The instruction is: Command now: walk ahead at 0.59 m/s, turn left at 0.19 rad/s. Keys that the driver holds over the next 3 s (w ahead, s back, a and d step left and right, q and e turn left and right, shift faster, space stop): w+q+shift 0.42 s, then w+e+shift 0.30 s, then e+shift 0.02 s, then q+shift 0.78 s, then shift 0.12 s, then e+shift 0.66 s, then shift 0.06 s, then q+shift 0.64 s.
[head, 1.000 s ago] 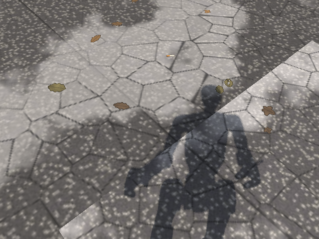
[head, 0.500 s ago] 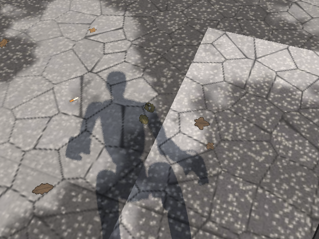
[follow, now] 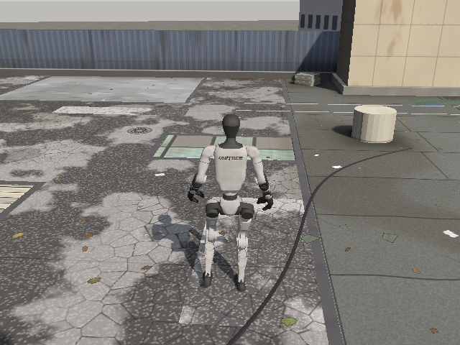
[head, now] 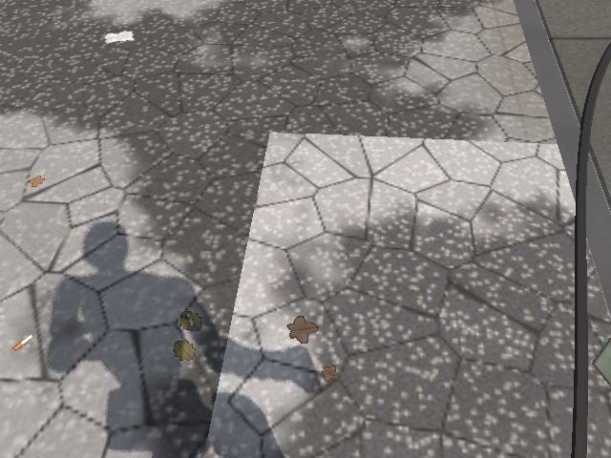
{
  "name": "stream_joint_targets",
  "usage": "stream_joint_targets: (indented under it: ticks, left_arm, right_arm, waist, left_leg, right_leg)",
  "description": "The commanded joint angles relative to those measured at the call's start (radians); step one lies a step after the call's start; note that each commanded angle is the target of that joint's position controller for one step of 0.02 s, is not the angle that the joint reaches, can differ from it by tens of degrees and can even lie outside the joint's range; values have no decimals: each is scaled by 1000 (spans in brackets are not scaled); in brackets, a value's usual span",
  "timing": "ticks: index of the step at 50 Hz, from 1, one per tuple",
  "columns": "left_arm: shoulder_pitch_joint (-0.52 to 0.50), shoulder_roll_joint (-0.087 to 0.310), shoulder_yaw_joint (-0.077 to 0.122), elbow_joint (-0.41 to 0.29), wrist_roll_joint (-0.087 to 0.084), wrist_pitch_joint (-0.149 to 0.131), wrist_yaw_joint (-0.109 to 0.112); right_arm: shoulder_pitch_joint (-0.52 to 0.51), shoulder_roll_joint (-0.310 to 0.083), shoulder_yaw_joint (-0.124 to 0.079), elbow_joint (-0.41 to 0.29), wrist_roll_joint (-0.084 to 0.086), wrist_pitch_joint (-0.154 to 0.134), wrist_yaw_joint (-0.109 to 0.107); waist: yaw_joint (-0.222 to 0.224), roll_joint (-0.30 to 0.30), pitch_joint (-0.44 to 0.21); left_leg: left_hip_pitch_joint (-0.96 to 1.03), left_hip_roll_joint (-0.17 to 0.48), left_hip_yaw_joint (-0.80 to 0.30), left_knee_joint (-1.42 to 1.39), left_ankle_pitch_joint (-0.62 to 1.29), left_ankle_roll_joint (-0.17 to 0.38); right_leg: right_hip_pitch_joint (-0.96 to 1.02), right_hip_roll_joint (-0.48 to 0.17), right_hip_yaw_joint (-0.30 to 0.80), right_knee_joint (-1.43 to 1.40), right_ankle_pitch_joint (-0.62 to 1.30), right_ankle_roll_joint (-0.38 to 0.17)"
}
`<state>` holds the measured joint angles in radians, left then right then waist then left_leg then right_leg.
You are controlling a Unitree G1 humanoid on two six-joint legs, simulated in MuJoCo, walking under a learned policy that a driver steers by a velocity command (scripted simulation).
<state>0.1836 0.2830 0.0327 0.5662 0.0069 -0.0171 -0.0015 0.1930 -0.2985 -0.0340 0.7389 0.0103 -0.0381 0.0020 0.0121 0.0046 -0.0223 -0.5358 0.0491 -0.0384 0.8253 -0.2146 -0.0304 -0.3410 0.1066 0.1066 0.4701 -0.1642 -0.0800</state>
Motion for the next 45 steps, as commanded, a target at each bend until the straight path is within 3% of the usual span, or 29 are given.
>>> stream_joint_targets:
  ticks: [1, 4, 7, 9, 10, 11, 12, 13, 14, 15, 16, 17, 19, 23, 27, 29, 32, 33, 34, 35, 36, 37, 38, 39, 40, 41, 42, 43, 45]
  left_arm:
    - [39, 179, 54, -30, -2, -40, -3]
    - [20, 170, 52, -11, -10, -59, -10]
    - [-49, 174, 57, -4, -18, -65, -22]
    - [-109, 147, 55, -5, -25, -59, -20]
    - [-119, 113, 48, -5, -18, -57, -16]
    - [-141, 55, 32, -18, 0, -60, -11]
    - [-171, -1, 10, -61, 21, -73, -12]
    - [-165, 6, 8, -124, -13, -99, -16]
    - [-202, 63, 20, -118, -52, -124, -25]
    - [-245, 78, 25, -107, -46, -133, -29]
    - [-227, 61, 22, -91, -28, -137, -28]
    - [-218, 69, 30, -82, -14, -139, -28]
    - [-246, 82, 43, -68, -14, -130, -30]
    - [-344, 19, 25, -57, -9, -126, -44]
    - [-462, -4, 15, -76, -35, -125, -68]
    - [-497, 1, 16, -89, -46, -133, -81]
    - [-441, 47, 31, -97, -57, -132, -88]
    - [-322, 83, 45, -67, -68, -119, -82]
    - [-105, 130, 65, -4, -79, -102, -68]
    - [228, 162, 77, 87, -72, -80, -50]
    - [368, 182, 72, 143, -34, -78, -48]
    - [360, 148, 76, 159, -23, -85, -44]
    - [268, 107, 68, 135, 6, -82, -19]
    - [187, 90, 59, 117, 15, -86, -15]
    - [97, 73, 48, 108, 21, -94, -20]
    - [50, 46, 33, 107, 28, -100, -22]
    - [34, 22, 22, 119, 26, -103, -25]
    - [14, 18, 18, 135, 6, -109, -26]
    - [-27, 56, 21, 155, 3, -126, -22]
  right_arm:
    - [-61, -101, -23, -103, 14, -32, 3]
    - [-33, -87, -19, -113, 18, -34, 12]
    - [53, -75, -16, -95, 24, -28, 21]
    - [175, -71, -21, -46, 17, -25, 20]
    - [276, -78, -30, 1, 11, -24, 18]
    - [408, -116, -48, 40, 8, -28, 18]
    - [446, -171, -47, 9, 14, -41, 30]
    - [400, -207, -53, -47, 9, -61, 50]
    - [357, -190, -56, -69, -1, -73, 50]
    - [348, -159, -49, -78, -9, -74, 47]
    - [338, -154, -44, -86, -4, -68, 44]
    - [312, -134, -37, -91, 4, -60, 32]
    - [319, -85, -18, -81, 10, -45, 5]
    - [353, -46, -4, -23, 11, -28, -32]
    - [434, -26, 5, 56, 11, -39, -30]
    - [438, -40, 4, 87, 6, -40, -30]
    - [424, -103, -13, 116, -23, -35, -42]
    - [403, -123, -21, 115, -40, -29, -49]
    - [342, -143, -31, 98, -59, -21, -53]
    - [187, -184, -41, 48, -69, -20, -54]
    - [217, -17, -5, -9, -83, -36, -43]
    - [236, -63, 8, -25, -4, -84, -21]
    - [139, -100, 0, -56, 45, -114, -7]
    - [68, -103, 10, -75, 42, -129, -3]
    - [40, -85, 7, -67, 24, -129, 0]
    - [68, -82, 0, -53, 16, -113, 3]
    - [103, -66, 2, -39, 17, -93, 8]
    - [127, -40, 6, -37, 15, -78, 5]
    - [90, 0, 17, -65, -1, -71, -2]
  waist:
    - [47, -161, -39]
    - [37, -156, -1]
    - [-13, -139, 2]
    - [-77, -58, 15]
    - [-107, 32, 26]
    - [-146, 202, 34]
    - [-129, 380, 127]
    - [-106, 439, 97]
    - [-105, 238, 86]
    - [-117, 60, 68]
    - [-99, 24, 56]
    - [-78, 27, 62]
    - [-74, 69, 89]
    - [-102, 96, 116]
    - [-168, 147, 152]
    - [-170, 148, 157]
    - [-95, 205, 57]
    - [-24, 214, -12]
    - [86, 199, -114]
    - [261, 127, -233]
    - [180, -237, -350]
    - [173, -328, -456]
    - [164, -197, -258]
    - [113, -18, -131]
    - [35, 126, -12]
    - [-18, 130, 15]
    - [-46, 88, 38]
    - [-71, 46, 60]
    - [-82, -11, 98]
  left_leg:
    - [-122, 45, -7, 3, -13, 40]
    - [-125, 60, 9, -19, -49, 63]
    - [44, 61, 79, -66, -73, 86]
    - [192, 20, 161, -140, -39, 101]
    - [286, -23, 188, -172, -78, 109]
    - [402, 11, 43, -250, -191, 151]
    - [452, 136, -364, -394, -317, 256]
    - [575, 239, -851, -699, -618, 376]
    - [634, 305, -905, -696, -681, 383]
    - [619, 280, -794, -628, -571, 347]
    - [589, 241, -712, -606, -486, 340]
    - [542, 206, -637, -611, -419, 328]
    - [501, 148, -511, -635, -270, 297]
    - [468, 59, -279, -643, 90, 240]
    - [518, 75, -179, -690, 257, 184]
    - [597, 89, -125, -663, 483, 152]
    - [718, 132, -54, -506, 1189, 111]
    - [739, 149, -40, -380, 1394, 101]
    - [695, 151, -19, -163, 1519, 84]
    - [464, 129, 6, 182, 1445, 58]
    - [-75, -65, -53, 669, 144, -10]
    - [-286, -143, -168, 820, -270, -22]
    - [-376, -60, -192, 780, -218, 17]
    - [-311, -29, -161, 719, -203, 40]
    - [-225, -9, -107, 642, -184, 59]
    - [-150, 23, -90, 583, -168, 54]
    - [-96, 40, -80, 525, -158, 52]
    - [-46, 50, -65, 419, -149, 43]
    - [65, 9, 7, 197, -13, 21]
  right_leg:
    - [171, -361, 319, -256, -500, -139]
    - [188, -377, 229, -271, -452, -115]
    - [99, -357, 103, -264, -406, -82]
    - [16, -318, -4, -152, -445, -47]
    - [-46, -274, -77, -1, -448, -26]
    - [-170, -196, -190, 338, -331, 18]
    - [-484, -86, -173, 748, -369, 62]
    - [-726, -31, -53, 847, -376, 47]
    - [-808, -106, 11, 898, -283, 20]
    - [-765, -138, 15, 839, -191, 10]
    - [-699, -149, 14, 770, -145, 22]
    - [-629, -155, 17, 674, -101, 36]
    - [-540, -138, -2, 517, 0, 68]
    - [-428, -76, -104, 234, 230, 99]
    - [-358, -76, -178, 70, 316, 63]
    - [-348, -61, -219, 5, 291, 26]
    - [-225, 16, -288, 40, 185, -37]
    - [-121, 38, -291, 70, 142, -57]
    - [84, 32, -273, 89, 155, -79]
    - [467, -64, -147, 77, 218, -133]
    - [945, -275, 305, 170, -61, -288]
    - [1071, -409, 750, -66, -287, -387]
    - [928, -403, 648, -122, -192, -335]
    - [705, -388, 515, -146, 47, -301]
    - [450, -356, 385, -176, 337, -271]
    - [305, -334, 266, -200, 491, -253]
    - [199, -315, 189, -226, 578, -229]
    - [99, -280, 100, -247, 651, -199]
    - [-86, -192, -87, -272, 810, -147]
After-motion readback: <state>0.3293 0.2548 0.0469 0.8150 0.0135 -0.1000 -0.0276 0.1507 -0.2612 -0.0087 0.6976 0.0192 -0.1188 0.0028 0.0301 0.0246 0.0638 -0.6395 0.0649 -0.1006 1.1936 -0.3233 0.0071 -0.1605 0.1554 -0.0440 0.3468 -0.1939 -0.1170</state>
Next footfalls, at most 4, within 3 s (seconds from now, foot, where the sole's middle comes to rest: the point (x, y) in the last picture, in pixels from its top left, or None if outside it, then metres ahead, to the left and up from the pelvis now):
0.22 left None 0.11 0.19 -0.77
0.70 right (232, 420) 0.60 0.22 -0.77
1.10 left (147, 313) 0.88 0.47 -0.77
1.58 right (203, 271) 1.02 0.34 -0.77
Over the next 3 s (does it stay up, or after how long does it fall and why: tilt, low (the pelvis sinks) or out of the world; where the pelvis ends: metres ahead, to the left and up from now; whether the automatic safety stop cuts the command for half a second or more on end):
stays up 0.90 0.35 -0.01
